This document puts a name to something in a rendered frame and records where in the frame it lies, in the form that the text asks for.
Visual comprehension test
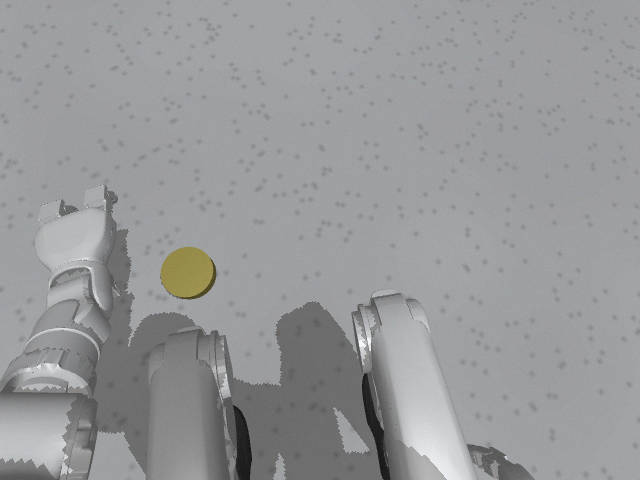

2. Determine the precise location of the right robot foot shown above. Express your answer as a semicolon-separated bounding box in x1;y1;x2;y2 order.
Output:
362;373;390;480

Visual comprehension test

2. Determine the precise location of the left robot hand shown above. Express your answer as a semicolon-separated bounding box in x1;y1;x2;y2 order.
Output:
34;184;128;299

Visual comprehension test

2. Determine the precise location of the right robot hand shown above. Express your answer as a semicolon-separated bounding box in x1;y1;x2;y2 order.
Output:
467;444;535;480

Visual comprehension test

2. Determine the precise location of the left robot foot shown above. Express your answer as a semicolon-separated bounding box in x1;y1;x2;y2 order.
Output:
233;405;252;480

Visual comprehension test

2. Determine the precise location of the tin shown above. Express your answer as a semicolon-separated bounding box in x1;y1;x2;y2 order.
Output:
161;247;216;300

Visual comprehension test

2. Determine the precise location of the left robot arm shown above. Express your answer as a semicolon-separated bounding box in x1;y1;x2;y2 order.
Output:
0;261;113;480

